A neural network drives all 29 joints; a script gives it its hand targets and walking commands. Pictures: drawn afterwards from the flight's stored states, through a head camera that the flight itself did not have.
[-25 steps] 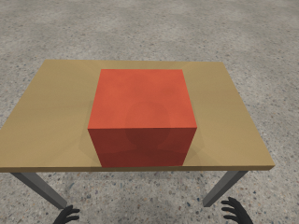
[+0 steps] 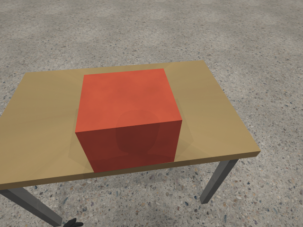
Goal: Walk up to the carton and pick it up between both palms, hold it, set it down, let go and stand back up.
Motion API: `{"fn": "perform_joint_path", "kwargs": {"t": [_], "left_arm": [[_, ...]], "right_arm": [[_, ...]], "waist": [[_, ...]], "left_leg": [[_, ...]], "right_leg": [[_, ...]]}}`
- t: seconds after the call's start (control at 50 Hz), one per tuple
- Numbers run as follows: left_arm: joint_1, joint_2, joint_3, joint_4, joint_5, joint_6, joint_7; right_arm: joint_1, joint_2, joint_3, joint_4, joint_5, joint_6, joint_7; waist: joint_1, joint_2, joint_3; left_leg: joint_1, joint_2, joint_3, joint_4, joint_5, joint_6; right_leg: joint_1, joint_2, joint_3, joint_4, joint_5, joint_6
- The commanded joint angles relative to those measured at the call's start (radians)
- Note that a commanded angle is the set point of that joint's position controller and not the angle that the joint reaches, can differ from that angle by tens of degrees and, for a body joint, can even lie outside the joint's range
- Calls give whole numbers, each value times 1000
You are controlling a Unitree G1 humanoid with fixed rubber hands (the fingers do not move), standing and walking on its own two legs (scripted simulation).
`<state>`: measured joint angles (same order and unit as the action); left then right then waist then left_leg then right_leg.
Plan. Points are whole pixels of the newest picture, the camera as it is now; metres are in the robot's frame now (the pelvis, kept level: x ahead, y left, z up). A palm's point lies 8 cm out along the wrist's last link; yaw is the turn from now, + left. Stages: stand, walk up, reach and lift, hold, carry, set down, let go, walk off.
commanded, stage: stand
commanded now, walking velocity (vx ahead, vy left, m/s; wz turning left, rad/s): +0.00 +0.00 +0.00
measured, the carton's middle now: (129, 119) +0.46 +0.06 +0.01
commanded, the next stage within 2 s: none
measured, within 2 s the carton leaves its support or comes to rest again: neither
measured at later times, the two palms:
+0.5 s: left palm out of the picture +0.10 +0.23 -0.11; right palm out of the picture +0.04 -0.26 -0.13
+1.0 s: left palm out of the picture +0.09 +0.23 -0.12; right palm out of the picture +0.01 -0.26 -0.14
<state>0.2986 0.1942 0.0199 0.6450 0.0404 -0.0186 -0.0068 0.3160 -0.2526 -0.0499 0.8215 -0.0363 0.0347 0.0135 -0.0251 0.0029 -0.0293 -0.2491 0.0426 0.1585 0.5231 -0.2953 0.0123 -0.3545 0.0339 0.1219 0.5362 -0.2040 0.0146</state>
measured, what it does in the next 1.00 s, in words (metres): stands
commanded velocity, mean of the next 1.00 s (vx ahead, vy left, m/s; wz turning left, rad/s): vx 0.00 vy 0.00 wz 0.00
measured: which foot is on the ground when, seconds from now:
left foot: down 0.00-1.00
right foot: down 0.00-1.00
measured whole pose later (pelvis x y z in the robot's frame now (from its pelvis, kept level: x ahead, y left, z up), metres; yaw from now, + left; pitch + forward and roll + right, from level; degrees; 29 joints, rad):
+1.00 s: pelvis +0.02 +0.00 +0.00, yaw -2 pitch +0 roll +1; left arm 0.31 0.18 0.02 0.85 0.03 0.00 0.03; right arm 0.33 -0.23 -0.04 0.97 -0.02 0.03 -0.02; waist -0.02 0.00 -0.02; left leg -0.18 0.05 0.19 0.50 -0.32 0.01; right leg -0.31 0.05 0.15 0.54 -0.23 0.01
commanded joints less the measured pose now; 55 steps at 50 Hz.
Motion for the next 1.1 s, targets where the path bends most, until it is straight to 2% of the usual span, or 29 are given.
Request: {"fn": "perform_joint_path", "kwargs": {"t": [0.0,0.06,0.22,0.24,0.28,0.32,0.34,0.38,0.4,0.54,0.58,0.62,0.66,0.7,0.74,0.8,0.82,0.86,0.94,0.98,1.04,1.08], "left_arm": [[-9,108,30,-63,-2,-25,11],[-2,107,29,-53,-4,-25,12],[20,104,23,-13,-6,-12,20],[16,102,23,-10,-6,-11,20],[26,101,22,2,-8,-11,22],[21,99,21,9,-8,-12,23],[27,91,20,12,-9,-12,23],[28,100,21,21,-10,-9,26],[22,107,25,25,-10,-9,27],[21,109,28,56,-10,-6,33],[29,104,27,64,-12,-6,34],[33,103,27,74,-12,-7,36],[35,92,24,88,-14,-5,38],[33,97,23,97,-14,-2,38],[41,97,23,110,-14,0,40],[41,102,24,134,-16,0,44],[39,106,24,140,-15,2,44],[30,111,27,151,-13,3,46],[25,101,24,174,-17,5,46],[21,96,23,183,-18,5,46],[16,97,27,193,-20,12,41],[19,83,24,202,-22,10,39]], "right_arm": [[21,-112,-26,-43,2,-26,-9],[16,-112,-23,-37,6,-27,-12],[19,-108,-18,-16,6,-17,-18],[17,-112,-21,-14,5,-16,-19],[14,-102,-18,-8,9,-15,-22],[23,-100,-20,1,9,-16,-24],[25,-107,-21,6,10,-13,-23],[30,-104,-22,10,10,-11,-23],[39,-94,-18,17,14,-10,-22],[50,-87,-16,43,15,-15,-24],[48,-85,-15,54,16,-16,-25],[29,-90,-14,53,13,-20,-28],[46,-97,-17,67,13,-20,-31],[42,-89,-16,80,15,-16,-32],[45,-93,-17,87,14,-13,-35],[67,-86,-16,100,17,-10,-37],[67,-81,-16,107,15,-9,-37],[85,-75,-14,119,16,-8,-37],[92,-80,-17,134,17,-6,-35],[92,-73,-12,142,15,-8,-37],[91,-67,-12,151,13,-10,-40],[84,-78,-15,155,13,-14,-43]], "waist": [[3,-51,-23],[7,-25,-27],[7,-10,29],[5,7,40],[10,-18,50],[6,-9,55],[8,-30,47],[2,-28,58],[2,-50,51],[1,-63,19],[4,-24,15],[11,0,9],[9,-6,14],[9,16,26],[11,9,26],[3,-42,51],[2,-29,62],[-4,-61,69],[-7,-67,78],[-5,-46,82],[-2,-11,118],[3,17,99]], "left_leg": [[51,72,-121,-99,-54,34],[47,81,-126,-106,-38,38],[35,93,-122,-128,-49,48],[30,97,-124,-135,-49,49],[22,99,-121,-136,-53,52],[27,92,-113,-131,-47,50],[44,89,-111,-123,-39,49],[39,84,-103,-119,-57,48],[48,78,-101,-112,-65,47],[77,78,-105,-106,-39,47],[78,83,-109,-124,-33,49],[87,99,-110,-130,2,55],[85,101,-106,-134,22,54],[78,101,-103,-141,27,55],[81,103,-96,-141,25,57],[79,83,-84,-123,2,51],[81,76,-79,-117,-5,47],[96,65,-78,-102,4,41],[119,67,-86,-113,-13,41],[111,79,-97,-132,7,43],[81,104,-106,-177,-83,50],[80,125,-113,-197,-60,59]], "right_leg": [[-39,-66,99,-92,57,-44],[-30,-59,88,-67,105,-46],[-65,-40,83,-50,101,-42],[-61,-39,76,-48,106,-41],[-53,-41,79,-49,118,-41],[-53,-45,88,-51,124,-43],[-58,-45,95,-56,126,-44],[-62,-49,108,-68,103,-46],[-66,-53,117,-80,79,-47],[-60,-52,129,-89,60,-49],[-46,-45,114,-75,71,-49],[-32,-38,88,-52,142,-46],[-21,-38,89,-44,163,-43],[-13,-38,82,-39,170,-42],[-4,-38,78,-39,182,-43],[-19,-48,107,-68,168,-49],[-24,-52,113,-79,156,-50],[-39,-64,142,-102,136,-57],[-65,-58,149,-128,86,-58],[-49,-48,129,-115,95,-56],[-67,-33,94,-112,13,-48],[-32,-24,59,-77,68,-43]]}}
